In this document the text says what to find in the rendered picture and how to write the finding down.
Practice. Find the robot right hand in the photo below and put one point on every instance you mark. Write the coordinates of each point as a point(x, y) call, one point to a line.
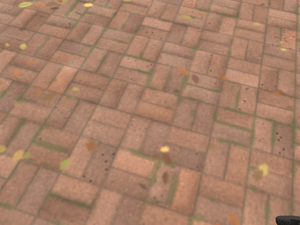
point(288, 220)

